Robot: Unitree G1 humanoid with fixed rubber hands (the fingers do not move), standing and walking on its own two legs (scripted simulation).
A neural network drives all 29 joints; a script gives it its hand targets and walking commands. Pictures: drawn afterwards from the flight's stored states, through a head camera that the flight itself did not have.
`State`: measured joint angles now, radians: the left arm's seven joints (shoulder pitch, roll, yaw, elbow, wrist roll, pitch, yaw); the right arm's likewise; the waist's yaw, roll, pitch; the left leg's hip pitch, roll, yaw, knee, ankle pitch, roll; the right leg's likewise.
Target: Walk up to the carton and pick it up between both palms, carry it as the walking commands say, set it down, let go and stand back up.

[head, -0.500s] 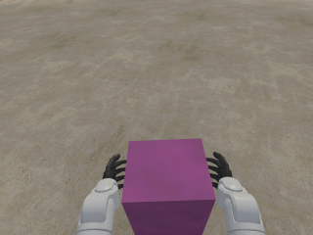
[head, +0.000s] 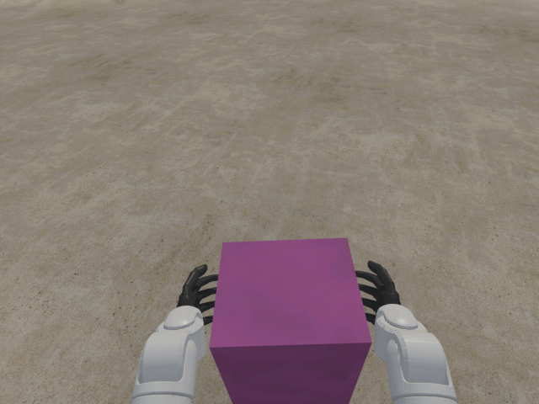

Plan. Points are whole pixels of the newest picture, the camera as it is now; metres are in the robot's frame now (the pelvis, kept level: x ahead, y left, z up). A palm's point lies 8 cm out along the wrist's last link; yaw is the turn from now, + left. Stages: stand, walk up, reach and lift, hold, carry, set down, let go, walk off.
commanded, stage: carry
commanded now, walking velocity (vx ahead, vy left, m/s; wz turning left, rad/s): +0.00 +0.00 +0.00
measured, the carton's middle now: (288, 328) +0.28 +0.00 -0.04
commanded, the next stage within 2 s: none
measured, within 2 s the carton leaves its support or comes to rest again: neither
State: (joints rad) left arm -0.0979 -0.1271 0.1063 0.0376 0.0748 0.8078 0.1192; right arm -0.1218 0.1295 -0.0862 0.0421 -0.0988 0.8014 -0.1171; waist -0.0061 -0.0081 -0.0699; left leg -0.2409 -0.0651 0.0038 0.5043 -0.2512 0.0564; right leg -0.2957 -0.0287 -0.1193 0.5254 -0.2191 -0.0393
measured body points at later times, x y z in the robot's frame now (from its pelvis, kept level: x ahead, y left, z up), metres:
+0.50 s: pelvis +0.01 +0.00 +0.00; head -0.01 +0.00 +0.45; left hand +0.28 +0.15 +0.05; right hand +0.28 -0.14 +0.06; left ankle +0.01 +0.09 -0.73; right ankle +0.04 -0.09 -0.73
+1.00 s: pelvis +0.01 +0.06 +0.00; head +0.04 +0.06 +0.45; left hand +0.28 +0.21 +0.06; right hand +0.28 -0.08 +0.07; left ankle -0.01 +0.12 -0.73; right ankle -0.01 -0.05 -0.71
